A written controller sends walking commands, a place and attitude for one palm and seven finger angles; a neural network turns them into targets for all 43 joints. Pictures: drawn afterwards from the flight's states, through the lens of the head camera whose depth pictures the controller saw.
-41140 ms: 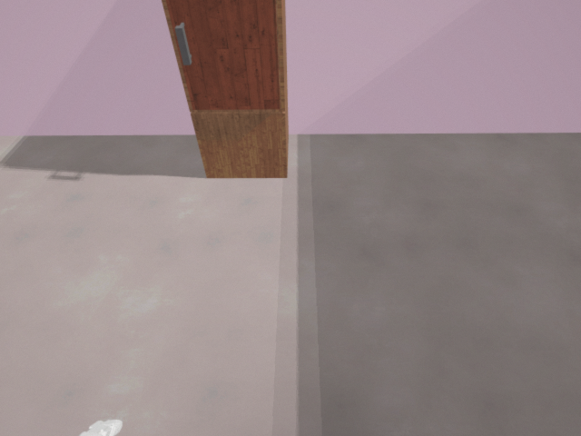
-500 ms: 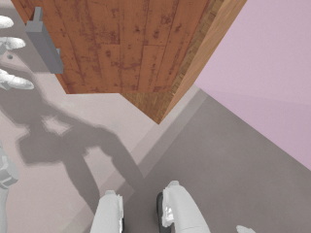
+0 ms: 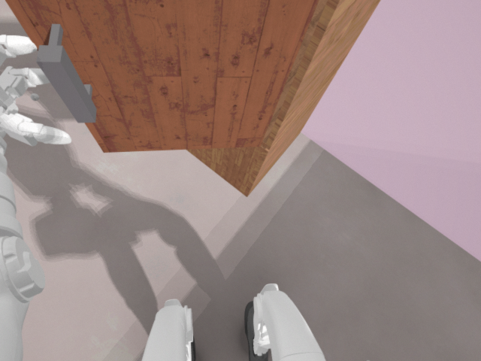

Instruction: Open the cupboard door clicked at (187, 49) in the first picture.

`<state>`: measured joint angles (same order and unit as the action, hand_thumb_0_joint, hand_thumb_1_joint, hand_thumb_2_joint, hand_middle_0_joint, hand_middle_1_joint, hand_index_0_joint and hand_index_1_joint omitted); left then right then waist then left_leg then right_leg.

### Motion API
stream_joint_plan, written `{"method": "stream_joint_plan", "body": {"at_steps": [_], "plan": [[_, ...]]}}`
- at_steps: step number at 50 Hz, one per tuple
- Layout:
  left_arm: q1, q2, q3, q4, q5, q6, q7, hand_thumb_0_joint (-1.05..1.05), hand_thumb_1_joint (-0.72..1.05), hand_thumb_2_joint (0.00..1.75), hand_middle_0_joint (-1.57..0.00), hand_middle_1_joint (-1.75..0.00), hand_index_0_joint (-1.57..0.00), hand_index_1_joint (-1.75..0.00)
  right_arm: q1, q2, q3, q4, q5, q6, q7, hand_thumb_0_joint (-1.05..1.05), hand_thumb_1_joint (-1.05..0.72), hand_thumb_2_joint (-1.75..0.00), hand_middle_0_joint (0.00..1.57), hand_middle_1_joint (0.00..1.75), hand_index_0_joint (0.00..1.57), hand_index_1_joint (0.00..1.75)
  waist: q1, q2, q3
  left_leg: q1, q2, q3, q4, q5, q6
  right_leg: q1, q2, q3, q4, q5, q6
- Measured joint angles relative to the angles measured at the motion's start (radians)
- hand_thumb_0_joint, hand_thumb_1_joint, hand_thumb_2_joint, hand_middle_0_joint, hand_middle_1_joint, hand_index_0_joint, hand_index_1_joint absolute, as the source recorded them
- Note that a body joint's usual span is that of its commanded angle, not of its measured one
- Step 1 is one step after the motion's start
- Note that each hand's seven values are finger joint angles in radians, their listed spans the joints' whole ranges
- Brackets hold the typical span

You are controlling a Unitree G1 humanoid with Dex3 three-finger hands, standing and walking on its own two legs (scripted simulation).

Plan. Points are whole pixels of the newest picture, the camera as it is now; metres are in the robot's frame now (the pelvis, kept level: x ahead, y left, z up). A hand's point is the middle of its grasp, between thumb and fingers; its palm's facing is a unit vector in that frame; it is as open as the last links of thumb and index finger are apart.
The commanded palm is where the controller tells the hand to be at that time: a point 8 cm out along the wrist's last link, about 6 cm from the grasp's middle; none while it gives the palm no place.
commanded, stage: slide the fingers in behind the handle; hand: left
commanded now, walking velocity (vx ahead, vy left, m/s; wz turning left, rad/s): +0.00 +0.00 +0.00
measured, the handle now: (72, 76) +0.54 +0.23 +0.06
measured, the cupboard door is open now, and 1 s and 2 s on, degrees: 44 44 43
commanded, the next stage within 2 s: move the hooked fingers beside the handle in 1.28 s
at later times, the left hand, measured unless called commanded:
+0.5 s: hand (45, 103) +0.49 +0.26 +0.06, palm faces +0.10 -0.99 -0.01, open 15.0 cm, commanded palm +0.48 +0.27 +0.06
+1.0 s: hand (53, 103) +0.49 +0.25 +0.06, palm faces +0.14 -0.99 +0.00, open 15.5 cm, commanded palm +0.48 +0.24 +0.06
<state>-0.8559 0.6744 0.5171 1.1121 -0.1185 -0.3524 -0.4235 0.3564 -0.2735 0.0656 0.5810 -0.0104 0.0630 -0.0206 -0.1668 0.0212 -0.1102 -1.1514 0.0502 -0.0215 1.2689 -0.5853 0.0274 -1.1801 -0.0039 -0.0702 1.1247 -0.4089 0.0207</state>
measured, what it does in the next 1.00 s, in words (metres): stands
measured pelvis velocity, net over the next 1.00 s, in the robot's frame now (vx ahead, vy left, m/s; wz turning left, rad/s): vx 0.01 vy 0.00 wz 0.06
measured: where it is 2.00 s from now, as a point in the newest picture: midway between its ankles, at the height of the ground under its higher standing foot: outside the picture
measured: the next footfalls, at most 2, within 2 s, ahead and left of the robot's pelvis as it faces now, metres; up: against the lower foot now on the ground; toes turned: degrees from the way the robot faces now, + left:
none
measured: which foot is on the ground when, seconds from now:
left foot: down 0.00-1.00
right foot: down 0.00-1.00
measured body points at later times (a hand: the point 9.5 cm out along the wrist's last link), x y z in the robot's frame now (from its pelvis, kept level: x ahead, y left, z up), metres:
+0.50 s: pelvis +0.01 +0.00 +0.01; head +0.16 +0.04 +0.43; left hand +0.47 +0.31 +0.06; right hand +0.05 -0.27 -0.10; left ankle +0.00 +0.10 -0.63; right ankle +0.06 -0.14 -0.63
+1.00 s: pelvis +0.01 +0.00 +0.01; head +0.16 +0.04 +0.43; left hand +0.47 +0.30 +0.06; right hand +0.05 -0.27 -0.11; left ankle +0.00 +0.10 -0.63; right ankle +0.06 -0.14 -0.63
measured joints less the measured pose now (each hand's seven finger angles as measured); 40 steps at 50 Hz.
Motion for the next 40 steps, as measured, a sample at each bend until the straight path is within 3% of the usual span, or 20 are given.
{"method": "stream_joint_plan", "body": {"at_steps": [40], "plan": [[-0.004,-0.161,-0.189,0.005,-0.064,-0.072,0.161,-0.01,-0.5,0.3,-0.3,-1.2,-0.01,-1.14,-0.021,0.014,-0.039,0.086,-0.021,-0.023,0.015,0.0,-0.91,-0.89,0.2,0.3,0.2,0.3,0.06,0.0,-0.008,0.045,-0.033,-0.038,-0.034,0.013,-0.012,0.062,-0.031,-0.035,-0.019,-0.017,-0.009]]}}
